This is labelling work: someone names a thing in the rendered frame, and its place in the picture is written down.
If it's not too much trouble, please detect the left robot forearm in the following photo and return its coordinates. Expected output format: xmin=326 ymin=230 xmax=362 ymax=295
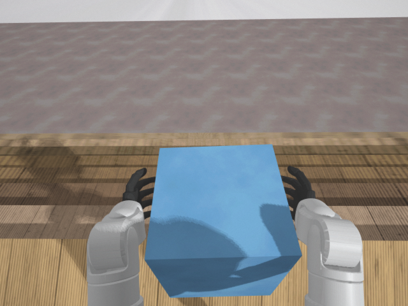
xmin=87 ymin=200 xmax=146 ymax=306

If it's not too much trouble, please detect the left robot hand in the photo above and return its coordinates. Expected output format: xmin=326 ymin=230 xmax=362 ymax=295
xmin=122 ymin=168 xmax=156 ymax=219

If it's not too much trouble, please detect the right robot hand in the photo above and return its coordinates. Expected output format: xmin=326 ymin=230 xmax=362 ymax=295
xmin=281 ymin=166 xmax=316 ymax=221

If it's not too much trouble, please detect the carton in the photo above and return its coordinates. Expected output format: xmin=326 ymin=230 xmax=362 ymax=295
xmin=145 ymin=144 xmax=302 ymax=298

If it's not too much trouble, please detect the right robot forearm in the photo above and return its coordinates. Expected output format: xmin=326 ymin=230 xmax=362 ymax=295
xmin=295 ymin=198 xmax=365 ymax=306

